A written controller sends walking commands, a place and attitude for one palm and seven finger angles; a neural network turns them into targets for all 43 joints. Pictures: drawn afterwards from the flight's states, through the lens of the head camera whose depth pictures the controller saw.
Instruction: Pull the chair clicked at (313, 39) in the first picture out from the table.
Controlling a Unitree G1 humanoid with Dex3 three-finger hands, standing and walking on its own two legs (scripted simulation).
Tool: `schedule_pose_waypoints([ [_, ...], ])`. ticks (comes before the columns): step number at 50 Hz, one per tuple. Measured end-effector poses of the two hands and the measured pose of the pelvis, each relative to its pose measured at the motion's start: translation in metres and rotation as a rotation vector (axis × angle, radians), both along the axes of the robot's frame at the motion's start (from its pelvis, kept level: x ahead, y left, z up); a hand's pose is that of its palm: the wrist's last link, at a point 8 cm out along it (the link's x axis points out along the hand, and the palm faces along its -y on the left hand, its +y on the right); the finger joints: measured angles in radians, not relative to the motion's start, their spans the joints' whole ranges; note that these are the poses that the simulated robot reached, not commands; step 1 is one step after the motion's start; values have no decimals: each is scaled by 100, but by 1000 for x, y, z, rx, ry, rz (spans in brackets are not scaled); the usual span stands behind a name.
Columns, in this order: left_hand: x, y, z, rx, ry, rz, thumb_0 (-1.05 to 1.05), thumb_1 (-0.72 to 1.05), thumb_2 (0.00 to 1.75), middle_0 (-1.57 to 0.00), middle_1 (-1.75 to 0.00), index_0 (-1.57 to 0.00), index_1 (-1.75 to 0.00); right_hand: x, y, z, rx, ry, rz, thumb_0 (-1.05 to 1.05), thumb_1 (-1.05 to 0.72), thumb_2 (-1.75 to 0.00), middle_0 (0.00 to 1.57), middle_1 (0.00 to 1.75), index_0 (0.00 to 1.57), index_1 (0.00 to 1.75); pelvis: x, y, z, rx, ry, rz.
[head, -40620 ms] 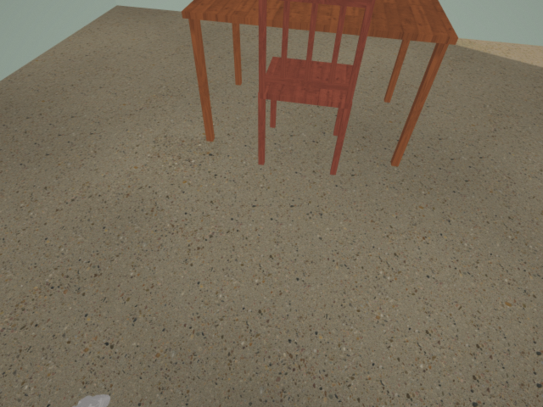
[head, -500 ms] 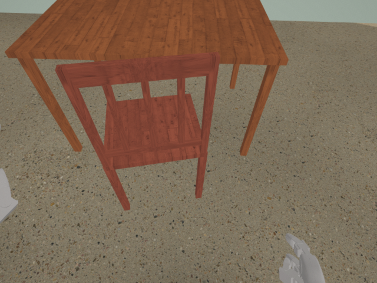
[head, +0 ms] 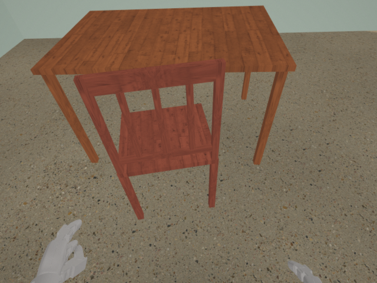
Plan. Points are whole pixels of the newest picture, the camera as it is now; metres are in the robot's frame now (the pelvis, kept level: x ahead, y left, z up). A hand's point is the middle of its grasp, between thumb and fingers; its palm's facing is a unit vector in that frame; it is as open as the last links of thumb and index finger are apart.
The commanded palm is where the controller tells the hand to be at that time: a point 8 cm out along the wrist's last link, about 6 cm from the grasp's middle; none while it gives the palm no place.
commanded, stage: let the arm hang, fingers relaxed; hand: left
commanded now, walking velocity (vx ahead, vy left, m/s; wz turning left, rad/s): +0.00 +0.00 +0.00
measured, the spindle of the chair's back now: (161, 123) +0.65 +0.13 -0.07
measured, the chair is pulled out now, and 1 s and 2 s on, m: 0.21 0.21 0.21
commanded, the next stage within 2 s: look to check the result in 0.94 s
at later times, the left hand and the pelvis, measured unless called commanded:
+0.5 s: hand out of the picture -0.04 +0.20 -0.15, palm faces -0.01 -0.97 -0.25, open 7.3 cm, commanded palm none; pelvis -0.02 +0.01 +0.02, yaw -1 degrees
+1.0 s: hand out of the picture -0.01 +0.16 -0.16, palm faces -0.01 -0.98 -0.18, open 7.3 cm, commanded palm none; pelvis -0.01 +0.00 +0.02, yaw -2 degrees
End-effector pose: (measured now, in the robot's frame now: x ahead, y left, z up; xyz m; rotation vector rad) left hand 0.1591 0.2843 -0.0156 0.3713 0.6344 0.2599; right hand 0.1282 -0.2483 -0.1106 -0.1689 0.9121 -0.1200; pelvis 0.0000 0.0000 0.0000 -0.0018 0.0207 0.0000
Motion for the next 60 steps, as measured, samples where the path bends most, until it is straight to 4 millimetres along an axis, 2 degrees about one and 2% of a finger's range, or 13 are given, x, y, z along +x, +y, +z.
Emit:
schedule_pose_waypoints([
  [3, -48, -38, -71, -168, 296, 11, 1, 91, 90, -20, -30, -20, -30, -32, 6, -7, 3, 113, -21, 0, -91, -90, 20, 29, 20, 30, -3, -1, 1, 3, -15, 0],
  [5, -82, -67, -101, -270, 444, 5, 1, 91, 90, -20, -30, -20, -30, -57, 9, -7, -5, 197, -35, 0, -91, -89, 20, 29, 20, 30, -5, -2, 4, 4, -26, 0],
  [6, -97, -76, -110, -310, 487, 31, 1, 93, 89, -20, -30, -20, -30, -69, 10, -6, -12, 239, -40, 0, -91, -89, 20, 29, 20, 30, -6, -2, 6, 2, -29, 1],
  [9, -122, -67, -117, -315, 534, 97, -3, 102, 89, -21, -30, -21, -30, -104, 14, -3, -27, 359, -44, 0, -91, -89, 20, 29, 20, 30, -12, -5, 11, -6, -32, 6],
  [13, -155, -53, -117, -284, 640, 109, -3, 101, 89, -21, -30, -21, -30, -137, 16, -5, -25, 450, -77, 1, -91, -89, 20, 29, 20, 30, -17, -1, 15, -14, -35, 4],
  [17, -181, -40, -110, -246, 722, 128, -1, 97, 89, -21, -30, -21, -30, -157, 21, -10, -3, 490, -107, 0, -91, -90, 20, 29, 20, 30, -20, 4, 17, -13, -38, -2],
  [20, -193, -35, -106, -225, 756, 138, -1, 95, 89, -21, -30, -20, -30, -166, 26, -14, 17, 504, -118, 0, -91, -90, 20, 29, 20, 30, -21, 6, 18, -10, -40, -8],
  [26, -199, -37, -103, -218, 773, 138, 0, 92, 90, -20, -30, -20, -30, -175, 38, -20, 52, 516, -125, 0, -91, -90, 20, 29, 20, 30, -23, 9, 19, -6, -43, -17],
  [35, -184, -61, -109, -265, 749, 104, 0, 91, 90, -20, -30, -20, -30, -179, 48, -22, 77, 522, -143, 0, -91, -90, 20, 29, 20, 30, -20, 8, 19, -1, -43, -26],
  [60, -175, -82, -111, -286, 766, 110, 1, 92, 90, -20, -30, -20, -30, -174, 40, -20, 72, 545, -167, 0, -91, -90, 20, 29, 20, 30, -5, -5, 20, -2, -46, -30],
])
